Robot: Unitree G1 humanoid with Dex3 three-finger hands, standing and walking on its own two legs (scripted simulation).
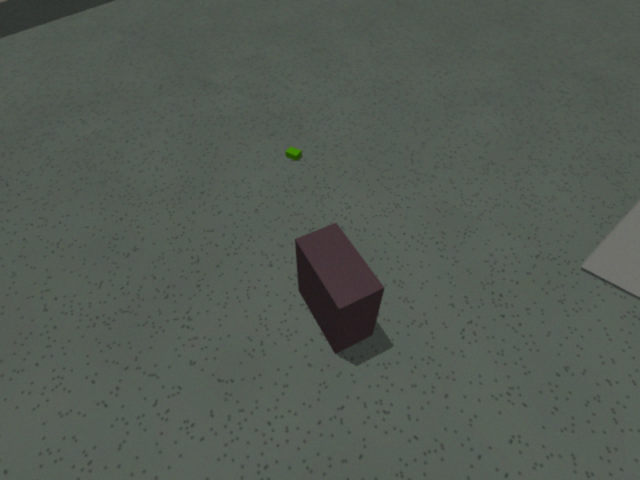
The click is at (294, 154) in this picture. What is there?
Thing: small brick
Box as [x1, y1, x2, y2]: [285, 147, 301, 160]
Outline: 290,147 285,152 286,156 296,160 301,155 301,151 293,147
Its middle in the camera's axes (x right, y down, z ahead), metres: -0.12 -0.43 +1.94
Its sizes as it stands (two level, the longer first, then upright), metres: 0.065 0.048 0.031
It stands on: the floor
